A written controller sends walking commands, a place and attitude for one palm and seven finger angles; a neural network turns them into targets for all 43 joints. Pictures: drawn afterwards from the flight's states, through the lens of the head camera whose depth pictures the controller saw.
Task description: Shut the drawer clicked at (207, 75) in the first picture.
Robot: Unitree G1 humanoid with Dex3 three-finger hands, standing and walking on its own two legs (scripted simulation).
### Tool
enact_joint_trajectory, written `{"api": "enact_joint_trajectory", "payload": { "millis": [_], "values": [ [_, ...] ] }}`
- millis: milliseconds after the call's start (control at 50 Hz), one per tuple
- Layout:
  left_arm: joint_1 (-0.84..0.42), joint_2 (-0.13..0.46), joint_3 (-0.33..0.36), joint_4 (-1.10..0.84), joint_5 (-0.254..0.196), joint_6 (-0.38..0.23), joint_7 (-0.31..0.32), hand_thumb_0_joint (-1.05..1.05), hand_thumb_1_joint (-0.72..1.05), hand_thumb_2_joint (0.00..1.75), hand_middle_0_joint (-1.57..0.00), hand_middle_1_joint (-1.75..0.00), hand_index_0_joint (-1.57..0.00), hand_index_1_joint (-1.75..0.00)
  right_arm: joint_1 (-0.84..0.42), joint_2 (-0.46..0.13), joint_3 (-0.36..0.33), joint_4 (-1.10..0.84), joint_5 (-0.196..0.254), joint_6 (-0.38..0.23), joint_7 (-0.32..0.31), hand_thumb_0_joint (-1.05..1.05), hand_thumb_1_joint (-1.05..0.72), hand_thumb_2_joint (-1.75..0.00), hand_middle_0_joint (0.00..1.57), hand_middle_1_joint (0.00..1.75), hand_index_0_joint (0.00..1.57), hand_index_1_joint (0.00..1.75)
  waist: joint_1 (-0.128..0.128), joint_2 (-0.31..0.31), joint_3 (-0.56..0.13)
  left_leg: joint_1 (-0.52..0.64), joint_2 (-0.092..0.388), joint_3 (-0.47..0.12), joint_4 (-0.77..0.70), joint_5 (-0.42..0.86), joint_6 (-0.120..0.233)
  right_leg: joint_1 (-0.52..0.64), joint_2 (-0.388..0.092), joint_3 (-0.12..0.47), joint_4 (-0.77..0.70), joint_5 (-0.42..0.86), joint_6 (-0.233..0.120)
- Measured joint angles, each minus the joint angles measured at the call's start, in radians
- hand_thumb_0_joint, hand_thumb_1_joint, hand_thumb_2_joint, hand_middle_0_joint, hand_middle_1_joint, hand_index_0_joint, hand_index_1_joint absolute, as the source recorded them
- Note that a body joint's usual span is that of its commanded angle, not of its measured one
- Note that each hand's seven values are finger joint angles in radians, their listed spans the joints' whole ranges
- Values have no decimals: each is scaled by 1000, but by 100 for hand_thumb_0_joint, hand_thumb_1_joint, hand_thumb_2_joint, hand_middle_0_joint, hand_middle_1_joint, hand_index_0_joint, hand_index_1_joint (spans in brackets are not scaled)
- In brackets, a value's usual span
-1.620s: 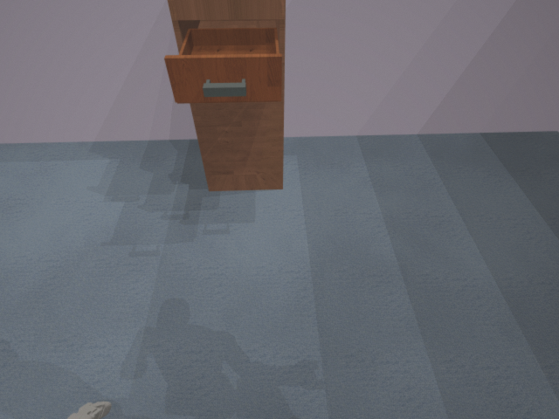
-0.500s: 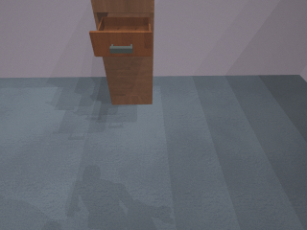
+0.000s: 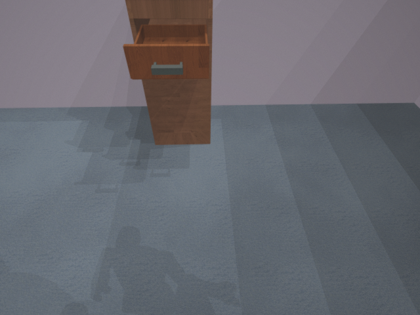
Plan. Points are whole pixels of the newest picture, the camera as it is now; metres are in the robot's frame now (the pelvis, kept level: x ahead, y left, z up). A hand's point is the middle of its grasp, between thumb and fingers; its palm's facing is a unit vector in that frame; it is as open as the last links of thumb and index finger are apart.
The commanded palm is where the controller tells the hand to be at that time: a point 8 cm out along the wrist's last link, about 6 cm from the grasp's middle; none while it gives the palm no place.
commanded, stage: walk to a spot facing it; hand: left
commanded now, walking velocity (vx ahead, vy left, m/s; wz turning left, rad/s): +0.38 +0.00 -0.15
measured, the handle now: (167, 66) +0.99 +0.23 -0.03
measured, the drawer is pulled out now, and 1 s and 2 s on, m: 0.28 0.28 0.28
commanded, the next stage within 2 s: turn to face it in 0.80 s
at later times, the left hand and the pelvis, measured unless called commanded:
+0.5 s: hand (140, 293) +0.21 +0.18 -0.19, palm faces -0.12 -0.98 -0.18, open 7.3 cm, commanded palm none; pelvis +0.14 +0.00 -0.01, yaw -6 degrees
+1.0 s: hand (153, 257) +0.30 +0.17 -0.21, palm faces +0.07 -0.99 -0.11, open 7.3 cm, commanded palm none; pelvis +0.33 +0.01 -0.02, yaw +0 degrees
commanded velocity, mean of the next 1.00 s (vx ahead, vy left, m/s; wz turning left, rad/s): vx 0.30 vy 0.00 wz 0.02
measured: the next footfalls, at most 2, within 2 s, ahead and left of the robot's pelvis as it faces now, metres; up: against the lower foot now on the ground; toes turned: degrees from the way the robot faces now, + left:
right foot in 0.56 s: +0.29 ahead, -0.14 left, +0.00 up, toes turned -14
left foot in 0.94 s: +0.44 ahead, +0.09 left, +0.00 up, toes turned +9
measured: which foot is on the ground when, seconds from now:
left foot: down 0.00-0.56, up 0.58-0.92, down 0.94-1.00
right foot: down 0.00-0.22, up 0.24-0.54, down 0.56-0.96, up 0.98-1.00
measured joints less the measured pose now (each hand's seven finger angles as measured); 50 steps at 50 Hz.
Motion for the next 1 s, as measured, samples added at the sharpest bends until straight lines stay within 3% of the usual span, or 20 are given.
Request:
{"api": "enact_joint_trajectory", "payload": {
  "millis": [120,220,280,340,400,500,540,560,620,680,780,900,940,960,1000],
  "values": [
    [94,-58,11,-8,4,7,-13,0,91,90,-20,-30,-20,-30,87,52,-4,-3,-11,7,6,1,-91,-90,20,30,20,30,5,3,-40,-47,18,14,150,-173,19,-15,14,4,66,-68,-11],
    [189,-109,27,7,3,5,-20,0,91,90,-20,-30,-20,-30,175,108,-14,6,-9,-16,6,1,-91,-90,20,30,20,30,4,-22,-43,-30,22,54,197,-167,18,-21,4,20,159,-155,-11],
    [214,-133,33,32,9,17,-21,0,91,90,-20,-30,-20,-30,226,146,-22,5,-12,-50,-6,1,-91,-90,20,30,20,30,-7,-39,-31,14,16,93,173,-207,29,-123,-6,0,425,-238,-31],
    [187,-145,41,32,12,15,-29,1,91,90,-20,-30,-20,-30,287,185,-21,19,-11,-73,-19,0,-91,-90,20,30,20,30,-24,-44,-3,79,16,109,90,-188,28,-245,-31,-42,608,-224,-31],
    [131,-154,48,7,11,12,-38,1,91,90,-20,-30,-20,-30,342,210,-21,53,-12,-77,-25,0,-91,-90,20,30,20,30,-31,-32,22,144,24,119,7,-173,20,-324,-62,-79,571,-163,-26],
    [30,-127,65,-36,10,-1,-36,2,94,90,-20,-30,-20,-30,399,225,-26,106,-13,-67,-24,1,-91,-90,20,30,20,30,-48,-4,70,232,52,140,-27,-214,-14,-334,-65,-125,324,-62,-47],
    [2,-116,70,-59,11,-23,-35,2,94,90,-20,-30,-20,-30,419,227,-29,122,-8,-59,-21,1,-91,-90,20,30,20,30,-47,6,79,230,74,139,62,-277,-22,-283,-47,-144,238,-23,-65],
    [-6,-107,73,-71,14,-41,-33,2,94,90,-20,-30,-20,-30,428,231,-30,129,-4,-54,-17,1,-91,-90,20,30,20,30,-42,-2,78,189,81,139,181,-311,-13,-263,-51,-146,217,19,-72],
    [-18,-109,79,-84,4,-71,-16,1,93,90,-20,-30,-20,-30,380,220,-40,126,6,-25,-8,1,-91,-90,20,30,20,30,-38,6,84,-35,88,67,704,-299,32,-243,-47,-170,292,-30,-59],
    [8,-128,69,-70,8,-65,1,0,93,90,-20,-29,-20,-30,293,194,-56,78,-4,-11,-5,1,-91,-90,20,30,20,30,-43,10,58,-228,104,62,884,-199,40,-171,-34,-184,230,-50,-47],
    [79,-156,59,-20,18,-52,11,0,94,90,-20,-30,-20,-30,160,169,-74,-33,-10,-13,4,1,-91,-90,19,29,20,30,-51,6,-2,-381,137,92,692,-94,13,-59,-22,-201,100,-39,-33],
    [153,-160,54,2,20,-54,-1,0,93,90,-20,-30,-20,-30,71,152,-80,-98,-8,-28,21,1,-93,-90,19,29,19,30,-5,-12,-17,-324,122,126,370,-47,13,46,-32,-224,67,-98,7],
    [183,-160,55,5,18,-48,-1,0,92,90,-20,-30,-20,-30,62,145,-75,-112,-9,-39,23,0,-93,-90,19,29,20,30,9,-15,-15,-257,106,139,269,-36,18,61,-44,-229,114,-149,27],
    [195,-158,56,7,15,-42,-1,0,92,90,-20,-30,-20,-30,57,145,-73,-117,-13,-48,21,0,-92,-90,19,29,20,30,10,-23,-11,-248,95,144,261,-3,38,45,-60,-224,177,-186,23],
    [193,-149,56,13,11,-22,0,0,92,90,-20,-30,-20,-30,49,156,-62,-125,-15,-57,9,0,-92,-90,19,29,20,30,14,-43,8,-247,74,156,302,-40,79,-45,-70,-160,417,-294,10]
  ]
}}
